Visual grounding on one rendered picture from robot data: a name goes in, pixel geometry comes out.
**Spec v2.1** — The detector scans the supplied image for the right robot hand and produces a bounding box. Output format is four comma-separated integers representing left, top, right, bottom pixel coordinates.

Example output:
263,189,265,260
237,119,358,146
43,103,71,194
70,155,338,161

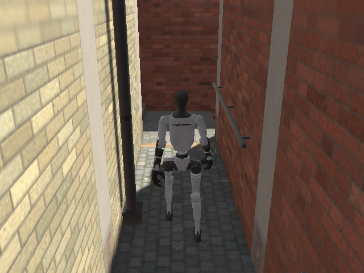
200,158,213,170

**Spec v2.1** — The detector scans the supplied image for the left robot forearm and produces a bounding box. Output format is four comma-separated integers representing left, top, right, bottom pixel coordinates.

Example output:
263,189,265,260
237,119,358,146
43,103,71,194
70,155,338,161
152,140,164,171

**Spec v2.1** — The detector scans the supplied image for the robot right foot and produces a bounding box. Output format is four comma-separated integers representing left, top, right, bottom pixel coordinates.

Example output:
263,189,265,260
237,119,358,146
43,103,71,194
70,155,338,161
193,227,201,243

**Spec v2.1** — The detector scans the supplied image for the left robot hand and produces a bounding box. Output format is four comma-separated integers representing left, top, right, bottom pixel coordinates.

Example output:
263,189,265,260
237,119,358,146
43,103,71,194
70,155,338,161
151,170,165,187

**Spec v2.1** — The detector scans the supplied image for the left robot upper arm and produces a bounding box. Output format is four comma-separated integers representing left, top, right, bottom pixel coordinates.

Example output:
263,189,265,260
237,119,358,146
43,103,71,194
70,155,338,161
158,115,170,148

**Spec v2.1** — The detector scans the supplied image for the right robot forearm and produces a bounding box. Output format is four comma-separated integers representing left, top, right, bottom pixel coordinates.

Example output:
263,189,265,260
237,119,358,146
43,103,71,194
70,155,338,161
202,137,212,160

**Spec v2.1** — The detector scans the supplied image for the right robot upper arm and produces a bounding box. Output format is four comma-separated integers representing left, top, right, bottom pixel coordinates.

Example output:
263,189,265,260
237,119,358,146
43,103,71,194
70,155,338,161
194,114,208,146

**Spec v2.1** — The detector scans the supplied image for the right robot thigh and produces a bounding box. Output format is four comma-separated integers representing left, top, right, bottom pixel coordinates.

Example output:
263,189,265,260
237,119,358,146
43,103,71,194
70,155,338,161
190,160,201,204

